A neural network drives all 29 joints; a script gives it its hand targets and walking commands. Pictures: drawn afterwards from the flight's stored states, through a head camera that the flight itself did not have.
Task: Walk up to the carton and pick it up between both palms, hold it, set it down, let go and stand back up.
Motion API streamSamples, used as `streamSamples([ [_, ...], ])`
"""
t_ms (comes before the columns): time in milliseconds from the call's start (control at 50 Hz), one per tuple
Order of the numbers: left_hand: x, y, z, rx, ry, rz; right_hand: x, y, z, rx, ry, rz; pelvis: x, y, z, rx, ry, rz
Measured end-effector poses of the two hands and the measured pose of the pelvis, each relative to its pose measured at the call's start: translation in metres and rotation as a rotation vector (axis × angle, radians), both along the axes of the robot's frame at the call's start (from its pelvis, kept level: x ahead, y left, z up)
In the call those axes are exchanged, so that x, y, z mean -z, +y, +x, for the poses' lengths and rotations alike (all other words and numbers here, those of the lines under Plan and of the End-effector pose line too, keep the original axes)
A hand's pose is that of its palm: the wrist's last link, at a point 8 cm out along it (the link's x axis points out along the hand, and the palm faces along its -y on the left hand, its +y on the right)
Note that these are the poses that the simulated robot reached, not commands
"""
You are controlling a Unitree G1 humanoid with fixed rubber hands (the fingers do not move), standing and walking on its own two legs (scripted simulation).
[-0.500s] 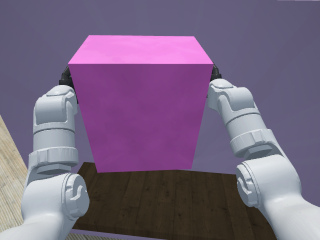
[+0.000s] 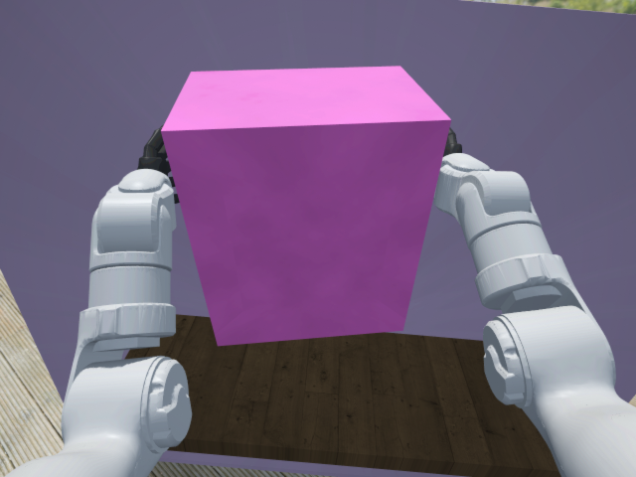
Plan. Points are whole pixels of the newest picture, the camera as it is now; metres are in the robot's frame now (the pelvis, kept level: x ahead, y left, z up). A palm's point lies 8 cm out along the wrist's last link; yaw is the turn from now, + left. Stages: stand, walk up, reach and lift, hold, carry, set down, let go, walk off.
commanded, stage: hold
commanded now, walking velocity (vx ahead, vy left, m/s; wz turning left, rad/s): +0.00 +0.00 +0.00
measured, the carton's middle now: (305, 211) +0.37 -0.01 +0.24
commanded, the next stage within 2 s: none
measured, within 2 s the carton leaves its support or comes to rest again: neither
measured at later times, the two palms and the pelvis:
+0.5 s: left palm (136, 176) +0.37 +0.18 +0.28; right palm (424, 166) +0.38 -0.15 +0.30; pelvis +0.02 -0.02 +0.00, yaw +2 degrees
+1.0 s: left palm (168, 171) +0.37 +0.15 +0.29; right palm (455, 162) +0.37 -0.19 +0.31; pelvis +0.00 -0.01 +0.00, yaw +0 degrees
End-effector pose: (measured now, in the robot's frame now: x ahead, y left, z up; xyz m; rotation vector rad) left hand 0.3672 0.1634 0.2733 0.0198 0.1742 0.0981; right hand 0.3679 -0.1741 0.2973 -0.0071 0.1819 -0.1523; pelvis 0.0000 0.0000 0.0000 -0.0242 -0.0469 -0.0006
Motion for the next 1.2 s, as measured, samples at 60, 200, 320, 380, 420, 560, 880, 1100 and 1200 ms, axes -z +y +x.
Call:
streamSamples([
  [60,-0.005,-0.006,0.002,-0.003,0.007,0.004,0.0,-0.006,0.002,-0.002,0.006,-0.003,0.0,-0.002,-0.001,0.011,0.009,0.003],
  [200,-0.017,-0.012,0.007,-0.018,0.0,-0.001,-0.005,-0.012,0.01,-0.021,-0.003,-0.024,-0.001,-0.013,0.001,0.011,0.027,0.006],
  [320,-0.016,-0.001,0.01,-0.024,0.004,-0.028,-0.004,-0.003,0.015,-0.031,-0.001,-0.034,-0.002,-0.021,0.008,-0.007,0.018,0.008],
  [380,-0.014,0.006,0.011,-0.026,-0.008,-0.031,-0.003,0.005,0.016,-0.035,-0.012,-0.038,-0.002,-0.022,0.012,-0.019,0.016,0.007],
  [420,-0.013,0.012,0.01,-0.028,-0.021,-0.035,-0.003,0.01,0.016,-0.038,-0.022,-0.04,-0.002,-0.021,0.015,-0.026,0.01,0.007],
  [560,-0.002,0.025,0.003,-0.029,-0.022,-0.024,0.003,0.024,0.011,-0.041,-0.019,-0.021,-0.001,-0.012,0.015,-0.035,-0.019,0.003],
  [880,-0.005,0.0,-0.001,0.0,-0.001,-0.004,-0.004,0.0,-0.002,0.001,0.007,-0.013,0.0,-0.004,-0.006,-0.002,0.004,0.003],
  [1100,-0.022,-0.015,0.01,-0.005,-0.004,-0.009,-0.01,-0.016,0.009,-0.009,-0.005,-0.029,-0.001,-0.019,0.002,-0.001,0.027,0.007],
  [1200,-0.024,-0.005,0.01,-0.021,-0.015,-0.019,-0.007,-0.007,0.013,-0.03,-0.018,-0.033,-0.002,-0.022,0.012,-0.011,0.017,0.008],
])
